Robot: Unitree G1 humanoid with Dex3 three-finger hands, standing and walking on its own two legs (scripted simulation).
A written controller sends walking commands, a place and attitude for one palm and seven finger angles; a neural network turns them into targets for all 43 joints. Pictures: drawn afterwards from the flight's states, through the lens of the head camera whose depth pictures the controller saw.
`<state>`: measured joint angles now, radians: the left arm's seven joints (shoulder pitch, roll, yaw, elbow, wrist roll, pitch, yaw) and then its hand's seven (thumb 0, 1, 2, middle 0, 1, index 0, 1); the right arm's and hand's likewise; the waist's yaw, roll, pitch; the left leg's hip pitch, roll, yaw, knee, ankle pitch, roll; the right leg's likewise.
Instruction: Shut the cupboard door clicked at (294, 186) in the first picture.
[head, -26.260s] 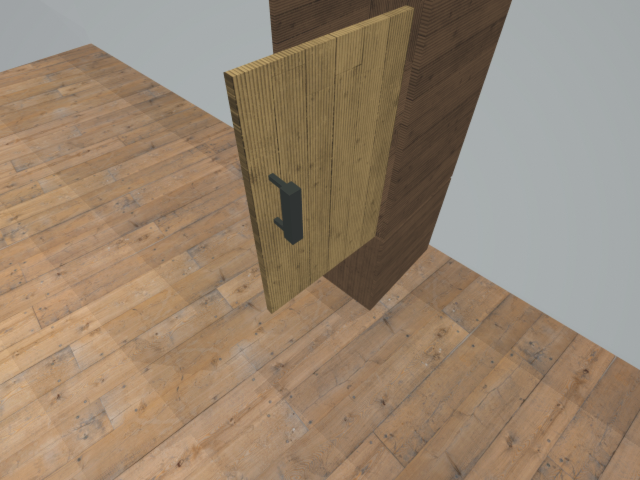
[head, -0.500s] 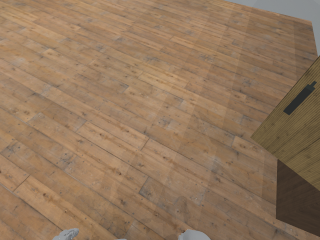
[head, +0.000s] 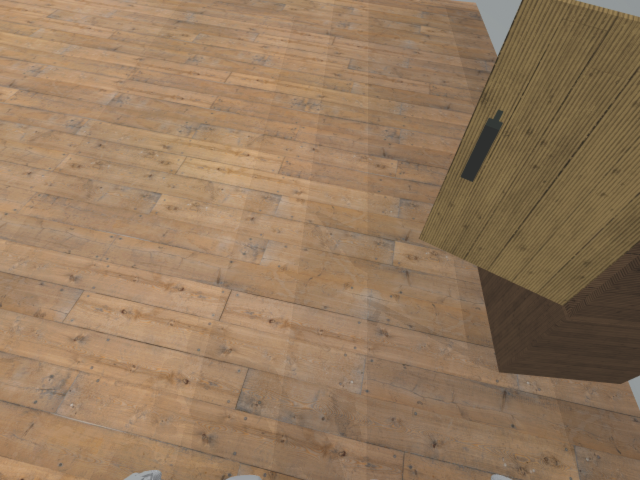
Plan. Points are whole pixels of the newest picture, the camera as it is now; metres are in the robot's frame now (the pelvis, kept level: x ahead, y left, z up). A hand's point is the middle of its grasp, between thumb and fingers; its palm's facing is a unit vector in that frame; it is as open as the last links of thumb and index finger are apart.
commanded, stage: turn to face it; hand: left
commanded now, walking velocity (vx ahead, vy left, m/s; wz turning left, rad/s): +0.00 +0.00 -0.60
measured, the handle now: (483, 145) +0.68 -0.27 +0.02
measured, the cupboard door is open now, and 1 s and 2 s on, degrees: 64 64 64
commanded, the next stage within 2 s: take the last steps up to it in 0.74 s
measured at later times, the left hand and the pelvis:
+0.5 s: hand (224, 464) +0.16 +0.14 -0.14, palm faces -0.28 -0.92 -0.27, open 7.4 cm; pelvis +0.01 -0.03 +0.01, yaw -17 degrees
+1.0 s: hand (245, 459) +0.17 +0.11 -0.15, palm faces -0.39 -0.89 -0.23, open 7.4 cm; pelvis +0.02 -0.04 +0.01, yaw -25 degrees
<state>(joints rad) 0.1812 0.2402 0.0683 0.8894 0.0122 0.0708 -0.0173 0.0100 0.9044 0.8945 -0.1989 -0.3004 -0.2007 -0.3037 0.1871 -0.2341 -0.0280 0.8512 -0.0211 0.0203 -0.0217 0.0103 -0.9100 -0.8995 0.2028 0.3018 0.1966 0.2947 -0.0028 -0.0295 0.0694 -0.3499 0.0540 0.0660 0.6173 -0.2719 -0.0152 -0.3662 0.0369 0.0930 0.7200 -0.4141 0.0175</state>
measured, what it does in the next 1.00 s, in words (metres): steps on the spot, turning right: right foot, then left foot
